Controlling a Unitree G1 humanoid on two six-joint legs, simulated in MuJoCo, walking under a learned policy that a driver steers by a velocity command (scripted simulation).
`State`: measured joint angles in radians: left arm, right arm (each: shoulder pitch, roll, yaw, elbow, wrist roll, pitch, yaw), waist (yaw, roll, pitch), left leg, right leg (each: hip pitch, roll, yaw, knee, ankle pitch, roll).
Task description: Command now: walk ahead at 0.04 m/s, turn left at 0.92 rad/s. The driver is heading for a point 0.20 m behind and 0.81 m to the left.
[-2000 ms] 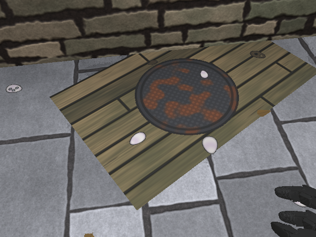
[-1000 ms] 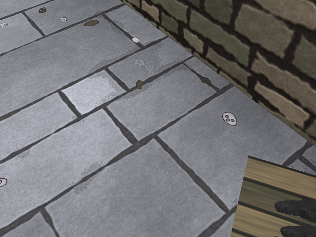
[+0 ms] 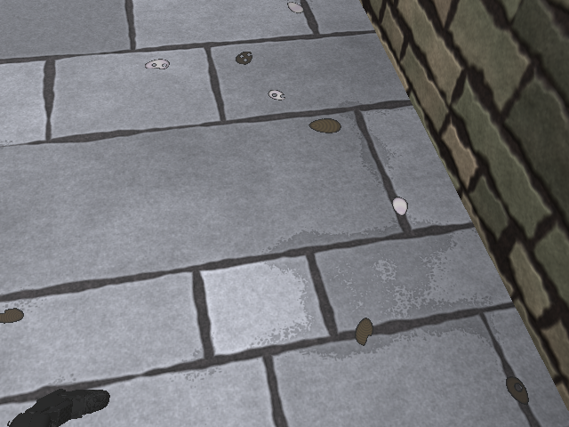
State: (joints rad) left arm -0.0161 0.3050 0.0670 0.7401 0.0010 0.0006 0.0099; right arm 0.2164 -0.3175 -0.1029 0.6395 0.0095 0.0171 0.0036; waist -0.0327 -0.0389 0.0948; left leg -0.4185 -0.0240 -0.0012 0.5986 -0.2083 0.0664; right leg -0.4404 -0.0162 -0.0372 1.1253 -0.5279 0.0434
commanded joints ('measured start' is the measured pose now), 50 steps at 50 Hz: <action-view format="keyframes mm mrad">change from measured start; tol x32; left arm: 1 -37 100 28 -85 12 -26 15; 32 548 129 21 84 46 -88 0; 50 82 64 -49 -219 50 -45 -39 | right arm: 1 -35 -164 -47 -90 29 -24 -25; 33 -420 -27 67 -212 -55 -1 124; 38 225 -174 -13 -4 -46 -16 51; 50 64 -164 4 44 -29 -96 3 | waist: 1 41 84 -239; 33 153 -80 107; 40 -131 94 -454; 50 53 64 60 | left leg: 1 373 245 -432 -230 404 209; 5 320 172 -397 -206 471 177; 11 83 125 -539 -322 -422 156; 17 -615 -32 -157 496 -228 -12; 24 -529 38 -96 721 65 -57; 33 -432 56 149 272 -47 49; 37 282 -141 205 163 -186 167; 39 910 191 -550 -138 -463 309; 50 -28 2 -365 -448 47 247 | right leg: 1 -254 -4 152 21 71 -8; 14 454 15 126 -727 267 -44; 17 466 -451 783 -988 -404 -217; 31 518 -247 -96 -1042 293 -104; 37 426 -309 -237 -333 1635 -102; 38 174 -278 -221 -14 1295 -77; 39 -325 -30 -182 387 156 -1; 50 -90 -116 39 -274 384 37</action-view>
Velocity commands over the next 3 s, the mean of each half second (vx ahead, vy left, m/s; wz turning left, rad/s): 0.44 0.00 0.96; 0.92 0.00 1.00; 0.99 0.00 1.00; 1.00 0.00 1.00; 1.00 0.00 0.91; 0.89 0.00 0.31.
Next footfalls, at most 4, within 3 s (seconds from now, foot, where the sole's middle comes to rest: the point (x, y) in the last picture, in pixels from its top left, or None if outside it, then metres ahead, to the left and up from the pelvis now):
0.30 right None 0.15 -0.14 -0.76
0.74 left None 0.34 0.29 -0.76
1.16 right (51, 287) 0.75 0.53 -0.77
1.60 left None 0.65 0.99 -0.76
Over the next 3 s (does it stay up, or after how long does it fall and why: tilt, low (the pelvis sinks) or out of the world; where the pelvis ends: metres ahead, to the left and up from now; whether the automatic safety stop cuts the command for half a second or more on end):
stays up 0.11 1.89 -0.01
